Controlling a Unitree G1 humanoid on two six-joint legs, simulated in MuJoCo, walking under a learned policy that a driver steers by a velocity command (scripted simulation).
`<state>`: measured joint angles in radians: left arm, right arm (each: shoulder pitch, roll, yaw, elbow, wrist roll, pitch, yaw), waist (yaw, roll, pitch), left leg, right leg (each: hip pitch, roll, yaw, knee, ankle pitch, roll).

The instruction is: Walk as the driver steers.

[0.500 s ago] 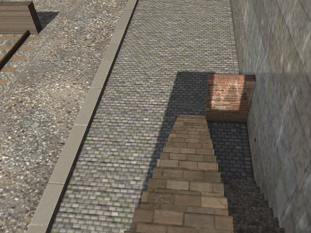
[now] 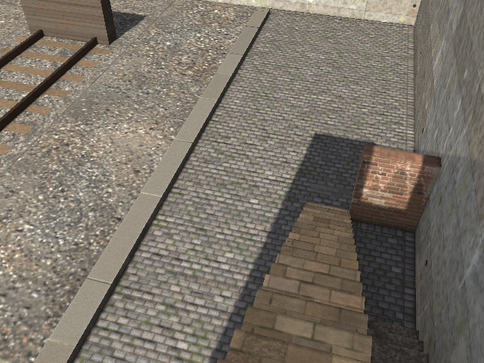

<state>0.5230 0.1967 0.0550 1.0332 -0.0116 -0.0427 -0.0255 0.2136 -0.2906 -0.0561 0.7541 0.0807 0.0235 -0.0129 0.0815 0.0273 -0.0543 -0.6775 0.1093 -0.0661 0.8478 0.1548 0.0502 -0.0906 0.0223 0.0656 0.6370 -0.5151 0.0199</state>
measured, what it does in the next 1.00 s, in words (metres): goes down, turning right: left foot 0.19 m lower, then right foot 0.19 m lower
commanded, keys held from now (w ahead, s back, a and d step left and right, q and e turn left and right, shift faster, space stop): w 0.06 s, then w+e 0.84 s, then w+q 0.10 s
